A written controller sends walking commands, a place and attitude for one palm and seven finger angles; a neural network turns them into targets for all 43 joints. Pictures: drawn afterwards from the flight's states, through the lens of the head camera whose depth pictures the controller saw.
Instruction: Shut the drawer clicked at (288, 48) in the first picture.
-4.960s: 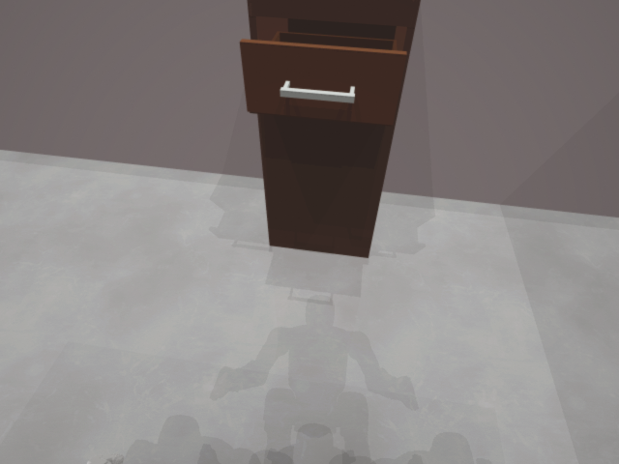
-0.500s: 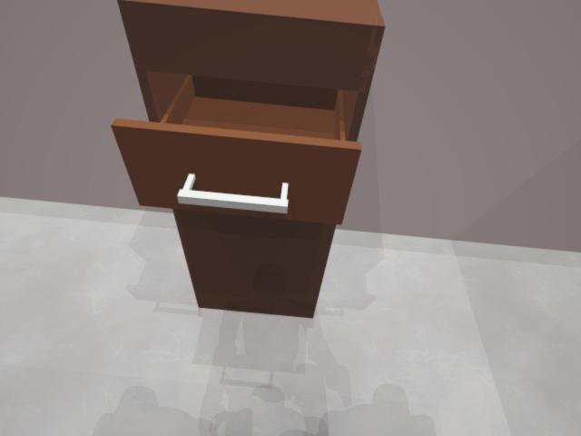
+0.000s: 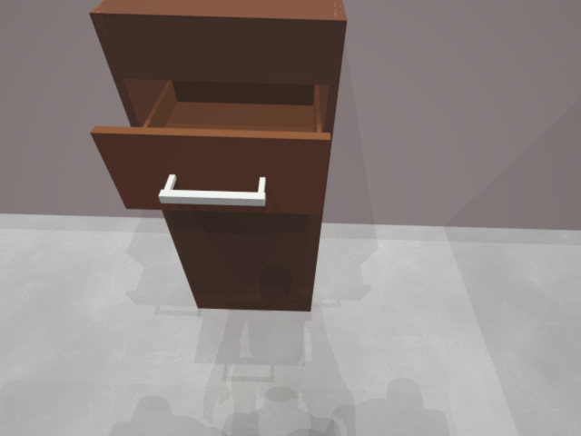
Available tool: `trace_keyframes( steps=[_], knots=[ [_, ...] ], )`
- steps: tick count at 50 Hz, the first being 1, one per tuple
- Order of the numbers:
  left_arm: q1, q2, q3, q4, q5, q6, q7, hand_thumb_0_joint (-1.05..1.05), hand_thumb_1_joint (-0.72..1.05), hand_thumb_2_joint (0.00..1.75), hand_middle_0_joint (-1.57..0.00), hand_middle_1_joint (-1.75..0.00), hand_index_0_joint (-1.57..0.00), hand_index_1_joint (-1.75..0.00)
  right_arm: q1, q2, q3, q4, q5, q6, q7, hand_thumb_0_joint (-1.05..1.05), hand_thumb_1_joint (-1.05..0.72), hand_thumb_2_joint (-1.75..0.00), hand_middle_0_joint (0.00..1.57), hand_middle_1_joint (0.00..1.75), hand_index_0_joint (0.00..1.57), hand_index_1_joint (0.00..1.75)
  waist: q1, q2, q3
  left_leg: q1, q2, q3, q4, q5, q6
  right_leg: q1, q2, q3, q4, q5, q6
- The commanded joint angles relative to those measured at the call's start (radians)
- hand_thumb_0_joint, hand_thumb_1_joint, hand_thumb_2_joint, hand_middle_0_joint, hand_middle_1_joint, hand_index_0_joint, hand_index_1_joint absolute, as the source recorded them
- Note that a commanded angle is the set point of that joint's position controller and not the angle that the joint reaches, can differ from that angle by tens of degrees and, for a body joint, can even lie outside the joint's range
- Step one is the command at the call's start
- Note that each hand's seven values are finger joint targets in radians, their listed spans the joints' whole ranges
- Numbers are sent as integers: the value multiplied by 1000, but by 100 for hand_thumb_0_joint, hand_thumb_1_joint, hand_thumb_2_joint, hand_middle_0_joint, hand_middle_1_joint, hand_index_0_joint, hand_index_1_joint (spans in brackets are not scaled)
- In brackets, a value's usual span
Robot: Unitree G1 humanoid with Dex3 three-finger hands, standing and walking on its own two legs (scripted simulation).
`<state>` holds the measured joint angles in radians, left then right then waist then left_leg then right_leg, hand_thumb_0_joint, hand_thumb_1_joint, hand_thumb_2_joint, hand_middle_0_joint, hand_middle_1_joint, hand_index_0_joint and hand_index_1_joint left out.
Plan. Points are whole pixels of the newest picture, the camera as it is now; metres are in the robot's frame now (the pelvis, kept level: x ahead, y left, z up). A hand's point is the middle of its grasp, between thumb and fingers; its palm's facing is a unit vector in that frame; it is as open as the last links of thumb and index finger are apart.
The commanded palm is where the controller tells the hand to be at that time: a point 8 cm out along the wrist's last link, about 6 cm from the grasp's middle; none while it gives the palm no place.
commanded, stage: come to a stop and stand still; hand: left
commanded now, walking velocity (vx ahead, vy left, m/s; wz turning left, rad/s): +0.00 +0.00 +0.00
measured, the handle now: (215, 189) +0.49 +0.16 +0.05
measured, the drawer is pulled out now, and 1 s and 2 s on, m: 0.17 0.17 0.17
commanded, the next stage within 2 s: look again from close up in 0.32 s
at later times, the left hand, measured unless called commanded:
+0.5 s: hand out of the picture -0.06 +0.13 -0.18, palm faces +0.04 -0.99 -0.15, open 7.4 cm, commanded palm none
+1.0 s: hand out of the picture -0.06 +0.20 -0.19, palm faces +0.03 -0.98 -0.19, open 7.4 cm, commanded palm none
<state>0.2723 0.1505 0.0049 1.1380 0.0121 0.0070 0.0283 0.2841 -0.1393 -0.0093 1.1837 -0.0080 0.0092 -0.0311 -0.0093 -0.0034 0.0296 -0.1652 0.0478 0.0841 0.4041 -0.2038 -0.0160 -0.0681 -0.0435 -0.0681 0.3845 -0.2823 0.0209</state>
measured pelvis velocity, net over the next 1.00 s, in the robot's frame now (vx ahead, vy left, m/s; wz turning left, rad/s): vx -0.05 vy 0.02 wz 0.01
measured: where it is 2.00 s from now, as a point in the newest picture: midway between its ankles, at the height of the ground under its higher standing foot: outside the picture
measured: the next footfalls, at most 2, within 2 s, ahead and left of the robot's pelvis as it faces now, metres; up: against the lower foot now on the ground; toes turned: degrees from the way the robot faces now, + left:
right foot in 1.80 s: +0.12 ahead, -0.14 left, +0.00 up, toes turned -8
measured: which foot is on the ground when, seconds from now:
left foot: down 0.00-1.00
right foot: down 0.00-1.00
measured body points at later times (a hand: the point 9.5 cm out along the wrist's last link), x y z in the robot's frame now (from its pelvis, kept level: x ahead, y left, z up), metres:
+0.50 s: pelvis -0.02 -0.01 -0.01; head +0.00 -0.01 +0.44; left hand -0.06 +0.18 -0.17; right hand -0.02 -0.23 -0.17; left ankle +0.01 +0.13 -0.74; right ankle -0.05 -0.12 -0.74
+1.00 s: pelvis -0.05 +0.02 -0.01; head -0.06 +0.03 +0.44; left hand -0.06 +0.25 -0.17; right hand -0.05 -0.20 -0.16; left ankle +0.01 +0.13 -0.74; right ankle -0.05 -0.12 -0.74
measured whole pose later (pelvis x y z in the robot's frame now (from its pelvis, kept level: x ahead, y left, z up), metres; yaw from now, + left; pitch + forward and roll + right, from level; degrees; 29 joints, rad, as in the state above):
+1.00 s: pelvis -0.05 +0.02 -0.01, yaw +0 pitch -2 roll -1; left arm 0.35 0.18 0.00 1.05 0.03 0.01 0.03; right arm 0.32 -0.15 0.00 1.05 -0.02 0.01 -0.01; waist 0.00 -0.01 0.00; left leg -0.29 0.03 0.07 0.50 -0.17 0.02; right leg -0.20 -0.06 -0.06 0.50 -0.26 0.04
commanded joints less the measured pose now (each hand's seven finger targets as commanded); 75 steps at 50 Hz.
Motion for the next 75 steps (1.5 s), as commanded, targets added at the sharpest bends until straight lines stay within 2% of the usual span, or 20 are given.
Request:
trace_keyframes(
  steps=[1,20,21,22,23,25,26,28,33,41,48,54,62,65,68,70,72,73,74,75],
  knots=[
    [87,84,10,-11,-7,-11,10,0,90,90,-20,-30,-20,-30,32,-84,-14,-26,-2,-18,-7,0,-90,-90,20,30,20,30,12,-18,69,3,67,-71,-65,126,18,-96,-72,59,-95,128,-26],
    [156,35,11,7,-2,-20,17,0,90,90,-20,-30,-20,-30,72,-47,-17,-25,-2,-13,-12,0,-90,-90,20,30,20,30,8,-11,88,0,67,-58,-33,97,12,-162,-63,75,-105,91,-38],
    [204,76,5,13,18,-61,48,0,90,90,-20,-30,-20,-30,-55,-85,-8,-113,1,-39,7,0,-90,-90,20,30,20,30,52,-43,110,-120,64,-29,215,110,-16,-175,-139,173,-80,631,-14],
    [178,124,14,-6,15,-73,46,0,90,90,-20,-30,-20,-30,-45,-54,-5,-164,3,-30,13,0,-90,-90,20,30,20,30,-9,-83,75,-116,34,-24,178,-1,-8,-106,-173,136,-12,924,-38],
    [178,107,13,-31,12,-71,41,0,90,90,-20,-30,-20,-30,29,-20,-9,-150,-3,-33,6,0,-90,-90,20,30,20,30,-11,-82,-33,-78,13,-19,145,-35,20,-19,-166,119,51,957,-53],
    [152,90,10,-44,3,-64,38,0,90,90,-20,-30,-20,-30,79,-59,-11,-131,0,-36,3,0,-90,-90,20,30,20,30,-18,-109,-127,-41,33,-45,117,91,26,1,-116,75,85,709,-63],
    [145,80,10,-58,2,-58,34,0,90,90,-20,-30,-20,-30,79,-73,-14,-131,1,-36,2,0,-90,-90,20,30,20,30,-16,-67,-123,-16,47,-60,108,157,31,-39,-92,75,85,540,-62],
    [136,71,10,-67,3,-42,29,0,90,90,-20,-30,-20,-30,63,-86,-11,-133,-3,-34,1,0,-90,-90,20,30,20,30,-2,30,-22,-44,66,-69,100,203,31,-121,-62,61,63,279,-57],
    [129,79,8,-90,8,-19,16,0,90,90,-20,-30,-20,-30,49,-106,-11,-164,-9,-21,9,0,-90,-90,20,30,20,30,5,22,138,-172,56,-110,6,-59,40,-220,-38,65,18,-56,-57],
    [129,92,8,-125,9,-9,7,0,90,90,-20,-30,-20,-30,39,-143,-17,-190,-12,-20,13,0,-90,-90,20,30,20,30,17,50,87,-207,70,-170,-99,-251,54,-179,-30,44,43,-66,-43],
    [151,88,7,-126,9,-13,4,0,90,90,-20,-30,-20,-30,46,-146,-19,-183,-8,-22,15,0,-90,-90,20,30,20,30,21,29,47,-192,75,-170,-115,-250,56,-161,-37,47,30,-39,-38],
    [185,85,12,-115,17,-8,-3,0,90,90,-20,-30,-20,-30,66,-150,-30,-164,-18,-5,17,0,-90,-90,20,30,20,30,15,22,78,-215,78,-171,-109,-443,68,-240,-17,35,33,-281,-45],
    [238,55,22,-92,14,-24,-18,0,90,90,-20,-30,-20,-30,72,-127,-38,-159,-18,-20,12,0,-90,-90,20,30,20,30,15,42,74,-197,85,-174,-63,-396,89,-253,-4,62,59,-222,-75],
    [261,73,26,-85,13,-34,-16,0,90,90,-20,-30,-20,-30,52,-98,-34,-169,-14,-31,15,0,-90,-90,20,30,20,30,28,-62,86,-245,36,-104,68,-293,73,-221,-60,165,-24,-233,-101],
    [289,116,42,-67,10,-39,-4,0,90,90,-20,-30,-20,-30,14,-50,-24,-188,-14,-36,25,0,-90,-90,20,30,20,30,36,-208,120,-326,-29,19,296,-191,54,-197,-181,327,-160,-315,-160],
    [279,108,43,-65,13,-45,-1,0,90,90,-20,-30,-20,-30,1,-40,-22,-194,-13,-43,28,0,-90,-90,20,30,20,30,27,-178,138,-310,-19,13,300,-184,60,-203,-195,314,-149,-195,-181],
    [247,93,39,-69,14,-42,-1,0,90,90,-20,-30,-20,-30,54,-30,-21,-168,-10,-51,29,0,-90,-90,20,30,20,30,-9,-103,129,-146,-17,33,158,-136,57,-285,-144,203,-63,-124,-158],
    [226,74,33,-74,11,-39,-4,0,90,90,-20,-30,-20,-30,114,-46,-21,-144,-9,-57,25,0,-90,-90,20,30,20,30,-30,-35,114,-49,-1,-6,86,-117,59,-341,-88,140,26,-125,-136],
    [224,39,27,-80,10,-37,-10,0,90,90,-20,-30,-20,-30,179,-95,-30,-119,-12,-62,16,0,-90,-90,20,30,20,30,-46,100,97,36,106,-164,-3,-134,96,-429,-16,70,162,-136,-101],
    [207,9,21,-103,12,-38,-16,0,90,90,-20,-30,-20,-30,256,-164,-48,-104,-20,-61,7,0,-90,-90,20,30,20,30,-67,249,71,108,273,-397,-140,-190,177,-533,48,-42,371,-189,-63]
  ],
)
